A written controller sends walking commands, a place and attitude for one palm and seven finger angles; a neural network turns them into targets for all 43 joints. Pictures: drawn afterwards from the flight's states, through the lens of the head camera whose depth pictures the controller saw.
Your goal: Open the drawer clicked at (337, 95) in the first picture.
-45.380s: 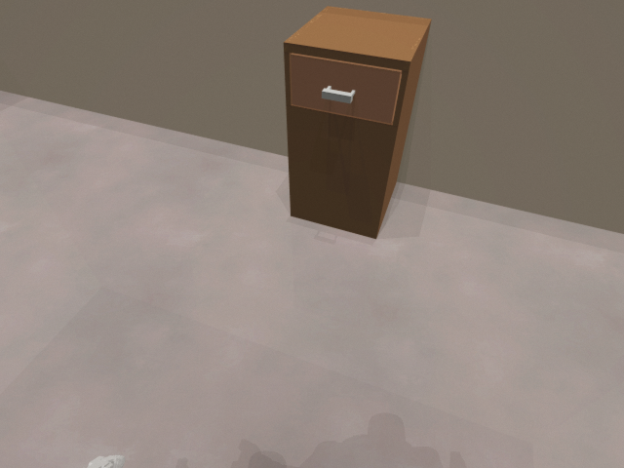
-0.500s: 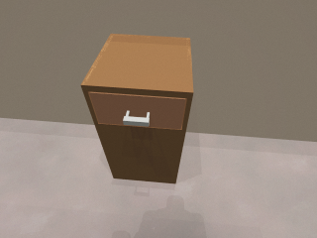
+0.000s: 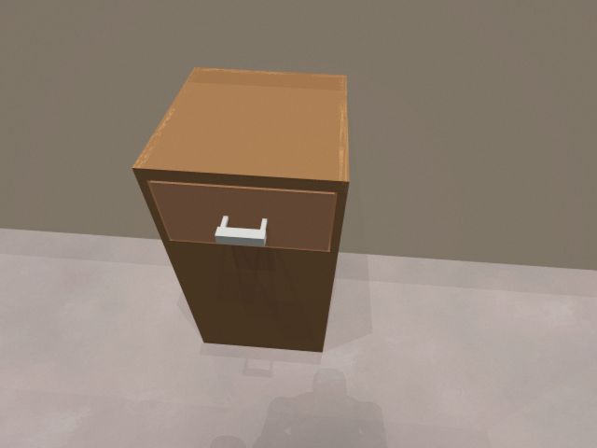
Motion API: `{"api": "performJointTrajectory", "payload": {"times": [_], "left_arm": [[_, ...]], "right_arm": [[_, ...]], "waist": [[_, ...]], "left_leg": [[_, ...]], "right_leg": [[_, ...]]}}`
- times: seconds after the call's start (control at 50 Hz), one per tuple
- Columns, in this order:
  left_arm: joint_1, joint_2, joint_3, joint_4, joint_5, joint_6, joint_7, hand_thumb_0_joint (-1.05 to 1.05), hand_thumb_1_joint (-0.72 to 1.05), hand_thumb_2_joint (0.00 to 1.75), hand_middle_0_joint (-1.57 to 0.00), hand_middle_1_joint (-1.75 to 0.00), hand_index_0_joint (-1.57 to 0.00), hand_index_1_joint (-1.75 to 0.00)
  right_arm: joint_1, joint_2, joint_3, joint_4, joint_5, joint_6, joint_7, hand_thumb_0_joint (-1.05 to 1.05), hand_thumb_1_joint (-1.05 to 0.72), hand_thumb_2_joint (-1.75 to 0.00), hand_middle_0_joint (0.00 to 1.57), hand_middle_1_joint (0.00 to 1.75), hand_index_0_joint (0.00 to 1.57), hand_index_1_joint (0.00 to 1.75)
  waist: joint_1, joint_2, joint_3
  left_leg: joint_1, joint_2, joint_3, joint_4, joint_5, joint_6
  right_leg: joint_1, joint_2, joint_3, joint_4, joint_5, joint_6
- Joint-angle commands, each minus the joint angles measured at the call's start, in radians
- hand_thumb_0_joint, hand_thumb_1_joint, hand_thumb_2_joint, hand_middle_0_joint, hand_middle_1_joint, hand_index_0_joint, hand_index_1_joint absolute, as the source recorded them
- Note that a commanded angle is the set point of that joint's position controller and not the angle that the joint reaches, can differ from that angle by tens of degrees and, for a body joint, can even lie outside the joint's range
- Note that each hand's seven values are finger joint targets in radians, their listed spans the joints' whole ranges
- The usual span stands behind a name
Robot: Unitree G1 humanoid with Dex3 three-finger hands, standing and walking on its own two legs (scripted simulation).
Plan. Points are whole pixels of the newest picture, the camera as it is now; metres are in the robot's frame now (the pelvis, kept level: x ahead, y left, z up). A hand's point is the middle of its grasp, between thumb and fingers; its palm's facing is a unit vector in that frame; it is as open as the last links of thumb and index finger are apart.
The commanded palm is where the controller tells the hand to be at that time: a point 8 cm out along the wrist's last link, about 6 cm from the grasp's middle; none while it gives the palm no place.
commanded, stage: look again from close up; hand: left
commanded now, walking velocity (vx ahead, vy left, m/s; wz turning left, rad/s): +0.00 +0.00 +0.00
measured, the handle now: (242, 229) +0.55 +0.15 -0.10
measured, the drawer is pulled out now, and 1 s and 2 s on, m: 0.00 0.00 0.00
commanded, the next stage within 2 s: raise the hand with hooked fingers in 0.06 s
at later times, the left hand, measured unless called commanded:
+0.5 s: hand (179, 401) +0.19 +0.18 -0.04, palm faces -0.02 -0.30 -0.96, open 8.1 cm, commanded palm +0.14 +0.21 -0.02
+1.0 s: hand (155, 367) +0.22 +0.21 -0.01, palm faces -0.01 -0.10 -0.99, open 11.0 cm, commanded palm +0.19 +0.22 +0.04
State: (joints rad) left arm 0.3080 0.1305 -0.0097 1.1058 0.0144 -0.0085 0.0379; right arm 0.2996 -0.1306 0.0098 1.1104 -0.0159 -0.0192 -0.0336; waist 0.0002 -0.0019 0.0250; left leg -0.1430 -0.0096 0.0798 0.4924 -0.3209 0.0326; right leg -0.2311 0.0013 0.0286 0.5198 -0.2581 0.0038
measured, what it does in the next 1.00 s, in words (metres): stands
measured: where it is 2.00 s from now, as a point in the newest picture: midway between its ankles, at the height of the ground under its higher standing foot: outside the picture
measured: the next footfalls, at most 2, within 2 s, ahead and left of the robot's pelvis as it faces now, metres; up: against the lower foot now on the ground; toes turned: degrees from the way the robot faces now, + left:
none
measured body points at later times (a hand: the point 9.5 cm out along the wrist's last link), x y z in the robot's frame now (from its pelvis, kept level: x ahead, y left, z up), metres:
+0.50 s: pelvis -0.02 -0.02 -0.03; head -0.01 -0.04 +0.42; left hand +0.18 +0.19 +0.01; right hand +0.20 -0.27 -0.09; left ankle -0.03 +0.09 -0.74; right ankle +0.01 -0.12 -0.74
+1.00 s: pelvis -0.01 -0.02 -0.03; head +0.03 -0.05 +0.42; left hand +0.22 +0.21 +0.04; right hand +0.18 -0.22 -0.15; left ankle -0.03 +0.09 -0.74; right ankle +0.01 -0.12 -0.74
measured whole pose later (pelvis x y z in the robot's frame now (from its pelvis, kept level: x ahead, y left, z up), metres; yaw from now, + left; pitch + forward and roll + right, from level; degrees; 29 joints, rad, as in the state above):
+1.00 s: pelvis -0.01 -0.02 -0.03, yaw +2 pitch +8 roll +1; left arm 0.26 0.38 -0.05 0.00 1.03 -0.05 0.31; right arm 0.16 -0.19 0.04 0.58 -0.06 0.11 0.01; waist 0.05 0.04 -0.07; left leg -0.48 0.00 0.05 0.75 -0.41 0.00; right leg -0.56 0.01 0.00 0.79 -0.36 -0.03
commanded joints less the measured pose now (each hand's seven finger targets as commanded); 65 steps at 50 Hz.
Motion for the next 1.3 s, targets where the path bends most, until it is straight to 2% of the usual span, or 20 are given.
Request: {"api": "performJointTrajectory", "payload": {"times": [0.0,0.12,0.14,0.16,0.18,0.2,0.22,0.24,0.28,0.32,0.34,0.4,0.46,0.52,0.6,0.7,0.8,0.92,1.12,1.28], "left_arm": [[0.060,0.081,0.018,-0.030,0.000,-0.014,0.000,0.00,0.90,0.90,-0.20,-0.30,-0.20,-0.30],[0.057,0.084,0.019,-0.032,-0.002,-0.014,-0.001,0.00,0.90,0.90,-0.20,-0.30,-0.20,-0.30],[0.132,0.136,0.026,0.011,0.006,-0.028,0.042,0.00,0.90,0.90,-0.20,-0.30,-0.20,-0.30],[-0.676,0.415,-0.029,-1.542,0.118,-0.191,0.046,0.00,0.88,0.89,-0.20,-0.32,-0.20,-0.32],[-0.239,0.373,0.046,-1.251,0.154,-0.097,0.129,0.00,0.85,0.88,-0.20,-0.33,-0.20,-0.33],[0.031,0.177,-0.064,-1.124,0.160,0.065,0.174,0.00,0.83,0.87,-0.21,-0.34,-0.21,-0.34],[0.022,0.060,-0.152,-1.125,0.198,0.083,0.170,0.00,0.81,0.86,-0.21,-0.36,-0.21,-0.36],[-0.071,0.148,-0.127,-1.181,0.278,0.069,0.191,0.00,0.78,0.85,-0.21,-0.37,-0.21,-0.37],[-0.009,0.183,-0.123,-1.125,0.498,0.051,0.240,0.00,0.74,0.83,-0.21,-0.40,-0.21,-0.40],[0.170,0.196,-0.080,-1.069,0.702,0.043,0.293,0.00,0.69,0.81,-0.22,-0.43,-0.22,-0.43],[0.291,0.159,-0.103,-1.012,0.785,0.034,0.315,0.00,0.67,0.80,-0.22,-0.45,-0.22,-0.45],[0.361,0.195,-0.045,-0.984,0.947,-0.031,0.347,0.00,0.60,0.77,-0.22,-0.50,-0.22,-0.50],[0.265,0.291,0.030,-1.124,1.044,-0.095,0.394,0.00,0.53,0.74,-0.23,-0.54,-0.23,-0.54],[0.065,0.365,0.087,-1.258,1.126,-0.120,0.470,0.00,0.46,0.71,-0.23,-0.58,-0.23,-0.58],[-0.221,0.420,0.106,-1.390,1.149,-0.164,0.532,0.00,0.36,0.67,-0.24,-0.64,-0.24,-0.64],[-0.230,0.372,0.044,-1.325,1.055,-0.133,0.495,0.00,0.25,0.62,-0.25,-0.72,-0.25,-0.72],[-0.127,0.381,0.029,-1.227,1.012,-0.003,0.371,0.00,0.13,0.57,-0.25,-0.80,-0.25,-0.80],[-0.073,0.432,0.093,-1.284,1.011,-0.041,0.305,0.00,-0.01,0.51,-0.27,-0.88,-0.27,-0.88],[-0.256,0.444,0.103,-1.328,1.015,-0.062,0.361,0.00,-0.24,0.41,-0.28,-1.03,-0.28,-1.03],[-0.359,0.456,0.057,-1.291,0.994,0.004,0.253,0.00,-0.43,0.33,-0.29,-1.15,-0.29,-1.15]], "right_arm": [[0.074,-0.091,-0.016,-0.015,0.004,-0.013,-0.003,0.00,-0.90,-0.90,0.20,0.30,0.20,0.30],[0.073,-0.092,-0.015,-0.009,0.004,-0.013,-0.004,0.00,-0.90,-0.90,0.20,0.30,0.20,0.30],[-0.049,-0.142,-0.025,-0.081,0.015,-0.017,0.003,0.00,-0.90,-0.90,0.20,0.30,0.20,0.30],[-0.034,-0.292,-0.022,-0.443,0.070,-0.175,-0.041,0.00,-0.90,-0.90,0.20,0.30,0.20,0.30],[-0.124,-0.210,-0.034,-0.384,0.060,-0.267,-0.086,0.00,-0.90,-0.90,0.20,0.30,0.20,0.30],[-0.117,-0.166,-0.047,-0.382,0.079,-0.301,-0.078,0.00,-0.90,-0.90,0.20,0.30,0.20,0.30],[-0.113,-0.166,-0.033,-0.374,0.075,-0.315,-0.073,0.00,-0.90,-0.90,0.20,0.30,0.20,0.30],[-0.155,-0.219,-0.040,-0.429,0.058,-0.324,-0.064,0.00,-0.90,-0.90,0.20,0.30,0.20,0.30],[-0.148,-0.249,-0.043,-0.492,0.000,-0.291,-0.047,0.00,-0.90,-0.90,0.20,0.30,0.20,0.30],[-0.177,-0.244,-0.075,-0.599,-0.026,-0.231,-0.010,0.00,-0.90,-0.90,0.20,0.30,0.20,0.30],[-0.202,-0.243,-0.079,-0.635,-0.038,-0.187,0.011,0.00,-0.90,-0.90,0.20,0.30,0.20,0.30],[-0.263,-0.234,-0.081,-0.698,-0.031,-0.056,0.061,0.00,-0.90,-0.90,0.20,0.30,0.20,0.30],[-0.318,-0.215,-0.066,-0.751,-0.032,0.008,0.080,0.00,-0.90,-0.90,0.20,0.30,0.20,0.30],[-0.308,-0.198,-0.072,-0.762,-0.058,0.048,0.082,0.00,-0.90,-0.90,0.20,0.30,0.20,0.30],[-0.305,-0.190,-0.078,-0.745,-0.088,0.068,0.073,0.00,-0.90,-0.90,0.20,0.30,0.20,0.30],[-0.318,-0.195,-0.071,-0.733,-0.078,0.067,0.054,0.00,-0.90,-0.90,0.20,0.30,0.20,0.30],[-0.332,-0.194,-0.040,-0.732,-0.049,0.090,0.033,0.00,-0.90,-0.90,0.20,0.30,0.20,0.30],[-0.302,-0.188,-0.029,-0.714,-0.045,0.073,0.026,0.00,-0.90,-0.90,0.20,0.30,0.20,0.30],[-0.266,-0.211,-0.076,-0.689,-0.041,0.073,0.036,0.00,-0.90,-0.90,0.20,0.30,0.20,0.30],[-0.280,-0.214,-0.067,-0.678,-0.015,0.090,0.031,0.00,-0.90,-0.90,0.20,0.30,0.20,0.30]], "waist": [[-0.005,-0.016,0.064],[-0.004,-0.001,0.056],[0.040,-0.031,0.069],[-0.052,0.232,-0.471],[0.024,0.337,-0.425],[0.006,0.261,-0.235],[-0.013,0.148,-0.089],[-0.031,0.070,0.013],[-0.046,-0.103,-0.026],[0.029,-0.142,-0.114],[0.061,-0.185,-0.076],[0.117,-0.260,-0.071],[0.148,-0.124,-0.169],[0.129,0.005,-0.267],[0.047,0.033,-0.368],[0.000,0.038,-0.364],[0.046,-0.062,-0.336],[0.093,-0.019,-0.322],[0.064,0.026,-0.345],[0.078,0.019,-0.291]], "left_leg": [[-0.074,0.107,-0.100,-0.113,0.134,0.018],[-0.061,0.112,-0.095,-0.116,0.145,0.015],[-0.106,0.134,-0.057,0.052,0.284,-0.020],[0.115,0.018,-0.086,-0.084,0.437,0.009],[0.168,0.066,-0.086,-0.066,0.616,-0.010],[0.022,0.064,-0.104,-0.112,0.504,-0.056],[-0.050,0.060,-0.090,-0.086,0.375,-0.038],[-0.148,0.034,-0.130,-0.052,0.206,-0.022],[-0.238,0.008,-0.134,0.035,0.084,-0.004],[-0.272,-0.027,-0.096,0.091,0.048,-0.022],[-0.327,-0.031,-0.089,0.101,0.037,-0.027],[-0.430,-0.044,-0.065,0.135,0.049,-0.029],[-0.432,-0.057,-0.046,0.173,0.076,-0.025],[-0.406,-0.065,-0.056,0.247,0.090,-0.016],[-0.335,-0.065,-0.090,0.392,0.070,-0.004],[-0.351,-0.057,-0.095,0.393,0.045,0.008],[-0.389,-0.046,-0.075,0.265,0.068,0.007],[-0.322,-0.026,-0.080,0.166,0.171,-0.005],[-0.208,-0.016,-0.081,0.140,0.240,-0.006],[-0.149,-0.003,-0.086,0.065,0.322,-0.012]], "right_leg": [[0.006,-0.080,0.083,-0.077,0.208,-0.051],[0.017,-0.079,0.078,-0.083,0.212,-0.050],[0.005,-0.137,0.106,-0.066,0.564,-0.032],[0.126,-0.022,0.115,0.032,0.385,-0.054],[0.026,-0.001,0.031,0.078,0.152,-0.070],[-0.092,0.008,-0.029,0.107,-0.027,-0.050],[-0.136,0.006,-0.060,0.072,0.006,-0.037],[-0.187,0.016,-0.025,0.033,0.008,-0.047],[-0.272,0.029,-0.019,0.046,-0.090,-0.057],[-0.267,0.038,0.016,0.047,-0.226,-0.068],[-0.277,0.042,0.025,0.048,-0.236,-0.077],[-0.222,0.027,0.096,0.069,-0.113,-0.090],[-0.195,0.014,0.121,0.133,-0.012,-0.093],[-0.269,0.019,0.164,0.189,0.010,-0.094],[-0.441,0.008,0.207,0.223,-0.057,-0.087],[-0.416,0.014,0.134,0.213,-0.025,-0.066],[-0.192,0.009,0.095,0.151,0.080,-0.050],[-0.085,0.005,0.057,0.143,0.179,-0.057],[-0.130,0.009,0.004,0.129,0.162,-0.060],[-0.061,0.008,-0.019,0.081,0.202,-0.057]]}}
